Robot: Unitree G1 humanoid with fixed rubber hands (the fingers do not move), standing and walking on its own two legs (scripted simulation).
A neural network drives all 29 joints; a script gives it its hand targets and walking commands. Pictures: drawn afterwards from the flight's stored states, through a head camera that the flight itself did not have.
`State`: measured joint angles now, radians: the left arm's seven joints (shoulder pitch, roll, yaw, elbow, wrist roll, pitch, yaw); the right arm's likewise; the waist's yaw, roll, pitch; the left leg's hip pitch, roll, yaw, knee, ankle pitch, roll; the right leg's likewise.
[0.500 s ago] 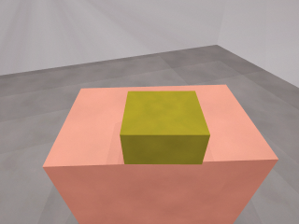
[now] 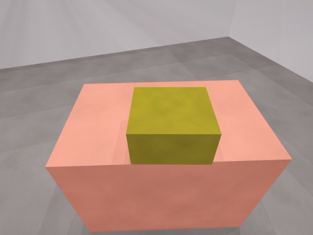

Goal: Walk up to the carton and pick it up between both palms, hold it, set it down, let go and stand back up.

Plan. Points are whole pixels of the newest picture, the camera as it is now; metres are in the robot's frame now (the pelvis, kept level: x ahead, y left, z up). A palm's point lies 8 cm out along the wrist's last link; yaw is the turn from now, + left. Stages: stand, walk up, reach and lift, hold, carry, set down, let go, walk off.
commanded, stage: stand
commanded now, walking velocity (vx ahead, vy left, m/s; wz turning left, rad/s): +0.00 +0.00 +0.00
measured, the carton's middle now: (170, 123) +0.55 +0.00 -0.02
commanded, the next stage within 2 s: none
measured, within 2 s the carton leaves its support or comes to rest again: neither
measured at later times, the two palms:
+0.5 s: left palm out of the picture +0.08 +0.26 -0.10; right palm out of the picture +0.08 -0.28 -0.11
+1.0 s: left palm out of the picture +0.07 +0.27 -0.11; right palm out of the picture +0.07 -0.28 -0.11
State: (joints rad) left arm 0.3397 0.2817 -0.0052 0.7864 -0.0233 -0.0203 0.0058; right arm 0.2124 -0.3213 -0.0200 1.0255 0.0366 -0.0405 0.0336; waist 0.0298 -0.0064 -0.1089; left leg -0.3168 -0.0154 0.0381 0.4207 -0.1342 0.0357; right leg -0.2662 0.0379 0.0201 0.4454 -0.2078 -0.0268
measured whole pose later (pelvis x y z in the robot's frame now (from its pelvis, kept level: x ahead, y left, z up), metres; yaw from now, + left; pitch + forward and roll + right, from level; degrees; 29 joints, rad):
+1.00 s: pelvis +0.00 +0.00 +0.00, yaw +0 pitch +2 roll +0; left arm 0.29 0.28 -0.01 0.80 -0.02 -0.02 0.01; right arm 0.21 -0.32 -0.02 1.03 0.04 -0.04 0.03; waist 0.03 -0.01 -0.08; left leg -0.32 -0.02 0.04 0.42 -0.13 0.04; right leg -0.27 0.04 0.02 0.45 -0.21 -0.03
